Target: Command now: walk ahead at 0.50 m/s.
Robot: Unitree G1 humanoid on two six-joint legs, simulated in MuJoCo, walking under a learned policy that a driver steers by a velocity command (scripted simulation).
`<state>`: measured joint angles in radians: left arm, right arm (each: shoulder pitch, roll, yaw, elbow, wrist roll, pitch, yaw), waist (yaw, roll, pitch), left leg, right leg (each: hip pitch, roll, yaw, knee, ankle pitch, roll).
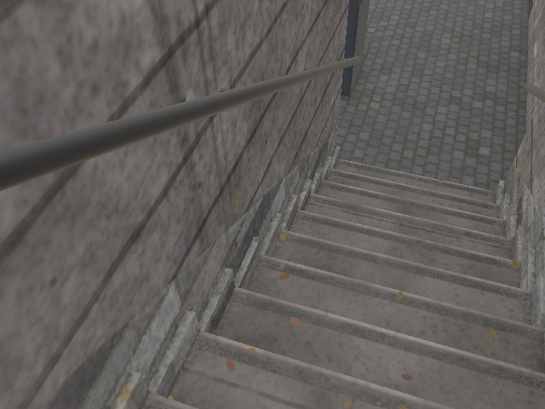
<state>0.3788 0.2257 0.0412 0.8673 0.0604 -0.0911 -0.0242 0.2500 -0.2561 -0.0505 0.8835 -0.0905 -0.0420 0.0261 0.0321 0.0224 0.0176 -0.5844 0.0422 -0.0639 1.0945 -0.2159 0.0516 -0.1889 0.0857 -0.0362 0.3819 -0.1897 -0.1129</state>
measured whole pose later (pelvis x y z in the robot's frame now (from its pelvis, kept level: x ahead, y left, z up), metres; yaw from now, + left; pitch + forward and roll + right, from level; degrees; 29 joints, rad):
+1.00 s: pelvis +0.48 -0.03 -0.27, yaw -25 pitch +2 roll -3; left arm 0.52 0.16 -0.04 0.95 0.07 -0.12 -0.05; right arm 0.11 -0.20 0.06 0.71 -0.10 -0.04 0.08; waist 0.10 0.05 -0.05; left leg -0.47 0.06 -0.04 0.47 0.29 0.00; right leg -0.36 0.20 0.09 1.18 -0.85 -0.10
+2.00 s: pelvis +0.88 -0.34 -0.53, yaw -37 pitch +1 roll -4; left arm 0.50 0.17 0.01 1.04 0.12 -0.14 -0.01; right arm 0.18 -0.24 -0.02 0.88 -0.07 -0.08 0.06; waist 0.04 0.07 0.01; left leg -0.69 0.13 -0.06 0.77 0.31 0.02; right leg -0.22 -0.07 -0.28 0.78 -0.55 0.02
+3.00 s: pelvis +1.41 -0.54 -0.84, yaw -7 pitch +5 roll -3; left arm 0.57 0.17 -0.02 1.08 0.10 -0.11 -0.02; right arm 0.19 -0.24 -0.01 0.88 -0.11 -0.07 0.07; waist 0.09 0.01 -0.08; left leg -0.87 0.10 -0.04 1.02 0.19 0.01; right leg -0.29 0.03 -0.17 0.76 -0.55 -0.06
